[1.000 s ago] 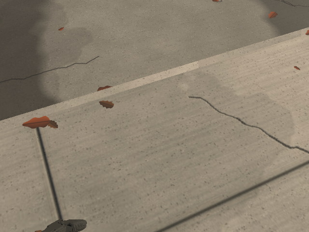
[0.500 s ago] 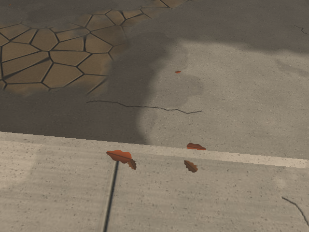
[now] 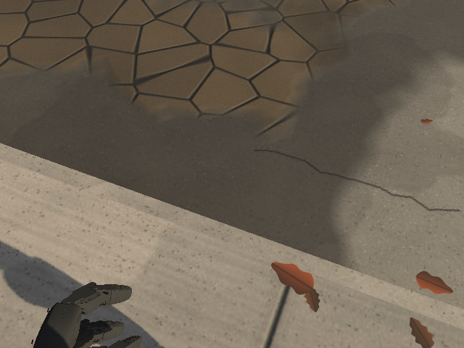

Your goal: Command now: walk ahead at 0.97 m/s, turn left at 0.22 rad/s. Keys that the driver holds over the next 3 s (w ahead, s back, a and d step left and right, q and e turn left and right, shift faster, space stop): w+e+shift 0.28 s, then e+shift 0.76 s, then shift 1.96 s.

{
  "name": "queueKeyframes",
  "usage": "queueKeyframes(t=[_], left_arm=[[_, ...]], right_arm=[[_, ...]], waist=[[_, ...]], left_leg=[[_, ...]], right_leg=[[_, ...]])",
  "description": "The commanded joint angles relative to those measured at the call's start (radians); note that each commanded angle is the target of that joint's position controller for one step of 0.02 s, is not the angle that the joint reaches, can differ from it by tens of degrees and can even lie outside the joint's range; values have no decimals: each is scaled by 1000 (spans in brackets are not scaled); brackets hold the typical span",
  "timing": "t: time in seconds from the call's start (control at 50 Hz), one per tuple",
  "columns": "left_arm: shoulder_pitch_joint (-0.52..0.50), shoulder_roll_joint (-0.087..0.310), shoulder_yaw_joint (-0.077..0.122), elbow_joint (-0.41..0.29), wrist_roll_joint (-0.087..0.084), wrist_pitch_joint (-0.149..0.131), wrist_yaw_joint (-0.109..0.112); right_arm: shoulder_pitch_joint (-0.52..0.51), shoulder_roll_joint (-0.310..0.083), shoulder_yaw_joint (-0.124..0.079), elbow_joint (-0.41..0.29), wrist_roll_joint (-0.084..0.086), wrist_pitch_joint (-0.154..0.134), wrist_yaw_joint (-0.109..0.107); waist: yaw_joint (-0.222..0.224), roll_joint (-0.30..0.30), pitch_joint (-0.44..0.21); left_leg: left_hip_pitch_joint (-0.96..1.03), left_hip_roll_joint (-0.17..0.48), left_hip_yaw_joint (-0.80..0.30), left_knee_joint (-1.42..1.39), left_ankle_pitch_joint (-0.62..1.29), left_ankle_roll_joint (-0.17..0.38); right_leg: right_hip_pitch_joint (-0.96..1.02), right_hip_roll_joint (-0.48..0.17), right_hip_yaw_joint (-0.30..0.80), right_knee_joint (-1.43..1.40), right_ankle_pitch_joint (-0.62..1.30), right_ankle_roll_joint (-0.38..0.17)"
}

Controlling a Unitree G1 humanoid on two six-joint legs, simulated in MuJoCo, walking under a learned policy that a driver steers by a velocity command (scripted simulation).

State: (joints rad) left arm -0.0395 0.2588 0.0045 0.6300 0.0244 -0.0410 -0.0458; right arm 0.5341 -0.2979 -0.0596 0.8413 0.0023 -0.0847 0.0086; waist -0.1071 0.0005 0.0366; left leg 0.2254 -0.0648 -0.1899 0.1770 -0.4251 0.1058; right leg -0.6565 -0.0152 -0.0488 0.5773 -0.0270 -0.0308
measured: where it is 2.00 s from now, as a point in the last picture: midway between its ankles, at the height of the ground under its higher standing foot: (249, 296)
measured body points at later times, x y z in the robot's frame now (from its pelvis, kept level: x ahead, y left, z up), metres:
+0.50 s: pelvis +0.43 -0.03 +0.00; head +0.46 -0.04 +0.45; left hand +0.44 +0.23 -0.13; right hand +0.63 -0.28 -0.06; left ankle +0.58 +0.06 -0.72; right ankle +0.22 -0.10 -0.65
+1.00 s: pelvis +0.57 -0.12 +0.01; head +0.58 -0.13 +0.46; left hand +0.87 -0.01 -0.07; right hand +0.52 -0.45 -0.05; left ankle +0.62 +0.05 -0.64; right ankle +0.55 -0.20 -0.72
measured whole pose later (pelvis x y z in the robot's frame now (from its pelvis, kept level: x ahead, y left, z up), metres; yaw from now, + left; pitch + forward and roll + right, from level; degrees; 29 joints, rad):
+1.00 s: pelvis +0.57 -0.12 +0.01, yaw -45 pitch +0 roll +1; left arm 0.27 0.34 0.07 0.68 0.05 -0.14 -0.08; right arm 0.13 -0.31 -0.04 0.60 -0.05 -0.12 -0.04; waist 0.00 -0.01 0.02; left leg -0.38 0.05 -0.01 1.14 -0.67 -0.11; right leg -0.35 0.08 0.02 0.59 -0.24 -0.10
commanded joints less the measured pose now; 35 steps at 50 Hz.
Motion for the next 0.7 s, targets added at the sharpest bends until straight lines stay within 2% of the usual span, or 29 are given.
queueKeyframes(t=[0.02,0.04,0.06,0.08,0.1,0.12,0.14,0.16,0.18,0.22,0.28,0.32,0.36,0.4,0.42,0.44,0.46,0.48,0.5,0.52,0.54,0.56,0.58,0.6,0.62,0.64,0.66,0.68,0.7], left_arm=[[359,173,76,50,-11,-4,42],[558,215,95,108,2,-1,57],[646,301,115,131,30,-4,62],[543,286,110,141,14,-4,33],[380,202,103,104,3,-6,19],[360,147,94,100,-7,-12,14],[374,127,88,117,-4,-15,14],[396,104,75,143,-1,-18,19],[411,107,72,165,-2,-25,23],[446,125,74,177,-9,-40,30],[465,146,84,158,-16,-47,33],[486,173,96,160,-29,-44,31],[552,187,102,179,-41,-29,28],[587,189,106,186,-41,-11,40],[611,148,84,216,87,-74,-22],[496,154,84,168,84,-101,-64],[461,46,54,112,38,-118,-84],[757,-81,22,152,23,-135,-66],[687,14,38,124,25,-131,-65],[527,79,54,97,6,-111,-37],[485,92,52,93,17,-95,1],[491,69,41,106,33,-89,22],[445,40,26,85,52,-82,26],[418,3,13,79,57,-76,13],[410,-27,-2,77,49,-71,-13],[393,-35,-11,69,36,-66,-38],[359,-24,-15,57,29,-61,-61],[326,-8,-13,44,35,-55,-87],[319,13,-9,36,28,-47,-102]], right_arm=[[-114,-212,-53,-49,-38,-8,-11],[-136,-173,-42,-49,-52,-5,-14],[-123,-19,-4,-97,-26,-14,-3],[-19,-2,11,-116,-12,-33,16],[-96,-57,10,-109,-29,-29,5],[-199,-90,12,-123,-45,-33,7],[-265,-91,15,-145,-60,-32,9],[-300,-76,22,-175,-76,-23,11],[-314,-55,34,-192,-86,-11,15],[-360,-44,51,-226,-87,5,17],[-543,-34,77,-297,-60,1,33],[-605,-9,90,-312,-47,-7,38],[-616,-11,89,-315,-41,-11,26],[-589,-30,80,-316,-44,-17,9],[-428,10,90,-264,-32,-3,19],[-203,-116,44,-201,-19,0,15],[63,-212,11,-138,-40,-3,5],[197,-198,22,-139,-90,-11,29],[102,-188,13,-129,-97,-8,37],[-115,-157,2,-185,-53,-9,18],[-275,-49,36,-214,-26,-12,7],[-347,-3,48,-219,-31,-14,-14],[-378,-11,43,-212,-44,-19,-32],[-383,-24,30,-210,-51,-31,-54],[-392,-62,11,-207,-53,-47,-73],[-406,-113,-13,-207,-56,-58,-82],[-400,-147,-29,-206,-63,-65,-87],[-373,-176,-40,-206,-80,-62,-86],[-378,-188,-47,-211,-92,-61,-81]], waist=[[263,120,-186],[349,84,-251],[321,-214,-299],[178,-407,-303],[137,-227,-141],[145,-52,-103],[135,20,-66],[108,20,-28],[85,-20,3],[76,-41,44],[113,-24,83],[143,-26,83],[180,-30,34],[181,-53,-18],[89,-108,-183],[-39,-12,-198],[-104,131,-386],[-2,317,-654],[14,229,-471],[30,164,-266],[82,62,-224],[127,70,-204],[158,93,-164],[156,98,-162],[152,83,-159],[154,82,-139],[138,71,-120],[124,61,-116],[133,75,-103]], left_leg=[[-169,187,43,461,1284,46],[-361,146,63,781,1111,35],[-663,-20,91,1242,435,-9],[-896,-116,18,1316,4,-6],[-958,2,52,1327,92,7],[-922,45,61,1278,154,-1],[-886,82,69,1191,163,-9],[-860,103,70,1123,150,-28],[-847,123,75,1059,130,-49],[-866,146,103,947,123,-90],[-793,143,158,665,334,-130],[-670,85,209,514,463,-136],[-629,29,224,448,517,-126],[-567,-14,198,356,488,-113],[-208,11,152,305,683,-108],[82,78,148,338,766,-31],[359,306,11,442,1056,159],[513,621,-270,490,1570,459],[365,667,-424,381,1331,463],[55,590,-273,288,1034,328],[-162,529,-124,217,966,249],[-285,476,-35,171,999,215],[-385,430,45,105,952,184],[-403,392,120,69,921,169],[-414,364,191,43,864,153],[-460,347,254,21,824,131],[-476,338,296,6,813,123],[-454,361,302,3,808,125],[-424,390,305,4,796,124]], right_leg=[[560,101,-90,9,-129,-67],[795,19,-6,65,-261,-83],[939,-191,432,-55,-634,-176],[961,-289,1017,-360,-712,-249],[832,-272,929,-364,-718,-270],[705,-243,790,-350,-609,-270],[598,-200,685,-352,-524,-248],[503,-154,615,-361,-459,-236],[436,-126,566,-376,-425,-240],[363,-104,518,-414,-355,-267],[264,-60,431,-477,-229,-250],[253,-23,366,-423,133,-207],[365,-17,353,-301,412,-160],[473,-2,384,-168,525,-106],[336,97,295,-137,461,-62],[160,109,351,-10,487,-45],[54,191,294,266,97,-5],[49,229,253,744,-635,39],[-179,172,182,976,-661,83],[-203,80,133,957,-588,74],[-87,10,126,851,-510,73],[14,-52,142,745,-479,99],[88,-88,118,657,-486,117],[132,-87,70,597,-474,125],[156,-84,30,494,-426,125],[203,-88,7,399,-367,116],[224,-82,-20,331,-296,102],[213,-85,-9,295,-224,84],[191,-95,19,268,-185,64]])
